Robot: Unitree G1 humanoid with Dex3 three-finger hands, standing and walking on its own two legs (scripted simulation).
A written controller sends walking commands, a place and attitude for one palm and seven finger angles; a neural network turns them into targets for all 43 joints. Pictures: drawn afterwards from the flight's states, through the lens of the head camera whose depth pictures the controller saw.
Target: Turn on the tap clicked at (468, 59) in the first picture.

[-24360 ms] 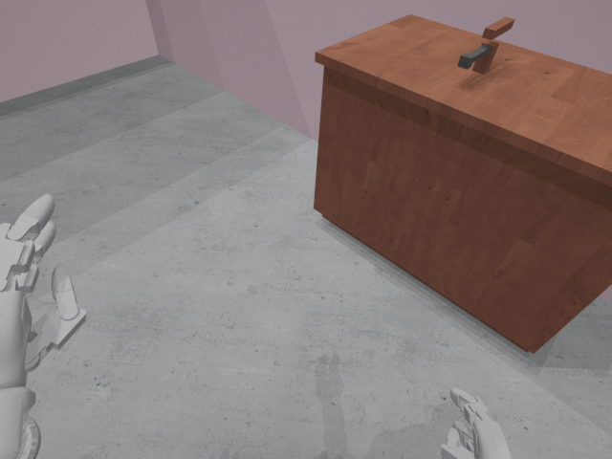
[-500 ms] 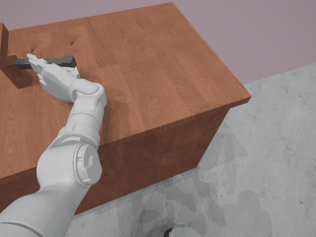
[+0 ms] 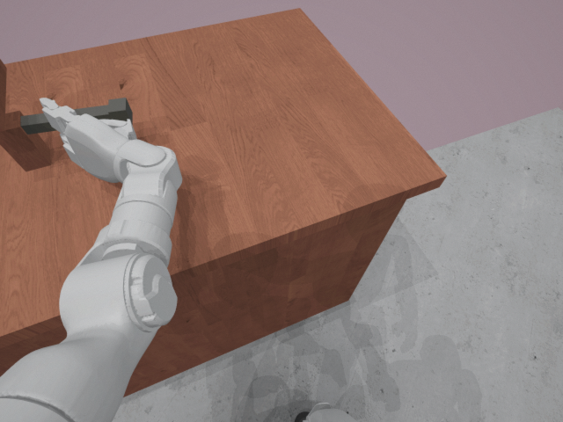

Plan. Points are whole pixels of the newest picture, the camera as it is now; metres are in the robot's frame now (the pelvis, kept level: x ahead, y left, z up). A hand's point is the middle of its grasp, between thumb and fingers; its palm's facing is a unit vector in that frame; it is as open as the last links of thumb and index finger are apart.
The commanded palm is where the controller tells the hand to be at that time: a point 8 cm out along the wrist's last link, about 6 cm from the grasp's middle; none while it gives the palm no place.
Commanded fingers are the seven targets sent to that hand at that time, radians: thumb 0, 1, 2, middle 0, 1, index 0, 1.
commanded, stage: lift the hand up off the lever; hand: left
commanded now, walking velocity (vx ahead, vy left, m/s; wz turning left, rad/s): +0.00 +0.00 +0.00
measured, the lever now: (120, 112) +0.55 +0.19 +0.12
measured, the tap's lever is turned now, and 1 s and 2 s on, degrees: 81 81 81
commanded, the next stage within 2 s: none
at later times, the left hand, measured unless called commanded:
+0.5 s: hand (121, 125) +0.49 +0.17 +0.14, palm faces +0.80 -0.59 -0.12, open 7.8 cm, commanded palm +0.43 +0.18 +0.14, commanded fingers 0.00 0.90 0.90 -0.15 -0.15 -0.15 -0.15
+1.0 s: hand (110, 115) +0.48 +0.17 +0.17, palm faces +0.82 -0.56 -0.13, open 7.8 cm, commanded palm +0.43 +0.19 +0.16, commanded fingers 0.00 0.90 0.90 -0.15 -0.15 -0.15 -0.15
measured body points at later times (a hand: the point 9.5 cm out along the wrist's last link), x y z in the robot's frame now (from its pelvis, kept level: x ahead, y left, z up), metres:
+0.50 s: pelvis +0.01 +0.00 +0.01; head +0.06 +0.00 +0.45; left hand +0.44 +0.20 +0.15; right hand +0.06 -0.24 -0.13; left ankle -0.03 +0.14 -0.71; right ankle +0.04 -0.09 -0.71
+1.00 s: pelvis -0.01 -0.01 +0.01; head +0.04 -0.03 +0.46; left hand +0.44 +0.20 +0.18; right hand +0.04 -0.27 -0.13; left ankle -0.03 +0.14 -0.71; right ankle +0.03 -0.09 -0.71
